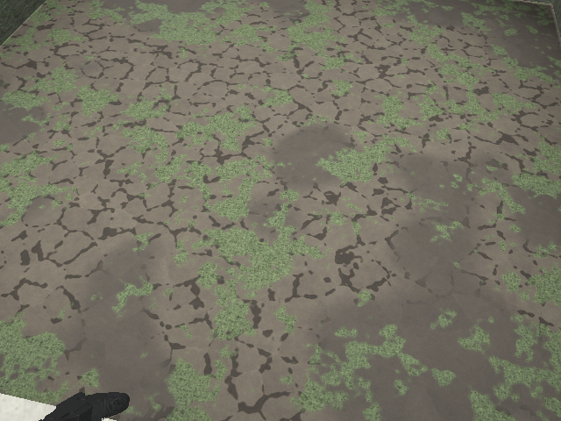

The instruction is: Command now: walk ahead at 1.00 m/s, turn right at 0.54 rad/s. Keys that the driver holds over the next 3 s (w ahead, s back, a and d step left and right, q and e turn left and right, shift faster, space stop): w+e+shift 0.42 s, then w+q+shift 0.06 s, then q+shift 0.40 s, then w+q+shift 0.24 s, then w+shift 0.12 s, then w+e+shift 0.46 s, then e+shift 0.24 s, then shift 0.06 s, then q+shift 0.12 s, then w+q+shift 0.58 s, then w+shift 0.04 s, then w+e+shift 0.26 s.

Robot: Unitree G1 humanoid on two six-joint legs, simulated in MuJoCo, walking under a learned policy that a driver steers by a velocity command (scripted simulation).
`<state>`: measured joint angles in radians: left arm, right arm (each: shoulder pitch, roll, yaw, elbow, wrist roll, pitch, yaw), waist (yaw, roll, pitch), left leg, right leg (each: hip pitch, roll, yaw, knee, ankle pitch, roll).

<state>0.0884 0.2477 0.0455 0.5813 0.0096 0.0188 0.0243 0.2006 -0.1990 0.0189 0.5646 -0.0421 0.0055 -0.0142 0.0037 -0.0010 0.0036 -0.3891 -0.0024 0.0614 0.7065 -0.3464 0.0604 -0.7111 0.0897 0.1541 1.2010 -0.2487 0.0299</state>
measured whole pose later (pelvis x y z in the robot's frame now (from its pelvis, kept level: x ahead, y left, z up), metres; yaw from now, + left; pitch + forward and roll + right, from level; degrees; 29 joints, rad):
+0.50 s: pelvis +0.08 -0.06 -0.02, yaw -25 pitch +2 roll +1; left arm 0.13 0.21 0.01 0.60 0.00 0.06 0.02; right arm 0.11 -0.24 -0.02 0.55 -0.03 0.02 -0.04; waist -0.02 0.02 0.02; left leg -0.69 0.03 -0.05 1.35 -0.36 -0.12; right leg -0.52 0.10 0.03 0.83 -0.33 -0.09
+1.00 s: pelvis +0.09 -0.10 +0.00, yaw -7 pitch +1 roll +0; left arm -0.01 0.27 0.01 0.55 0.04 0.07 0.02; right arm 0.17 -0.28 -0.05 0.60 0.00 0.11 0.00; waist -0.05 0.00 0.06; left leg -0.40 -0.17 -0.22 0.59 -0.18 0.02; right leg -0.36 0.07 0.06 0.63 -0.30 0.03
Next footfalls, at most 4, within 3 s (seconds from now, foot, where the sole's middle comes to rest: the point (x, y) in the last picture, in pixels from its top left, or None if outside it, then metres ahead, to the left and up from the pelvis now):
0.34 right None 0.14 -0.15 -0.76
0.70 left None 0.21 -0.03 -0.76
1.00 right None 0.15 -0.20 -0.76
1.34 left None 0.17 0.05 -0.76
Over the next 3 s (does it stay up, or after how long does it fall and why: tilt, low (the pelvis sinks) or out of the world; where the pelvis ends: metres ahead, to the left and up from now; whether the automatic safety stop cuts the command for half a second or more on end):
stays up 0.12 -0.02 -0.01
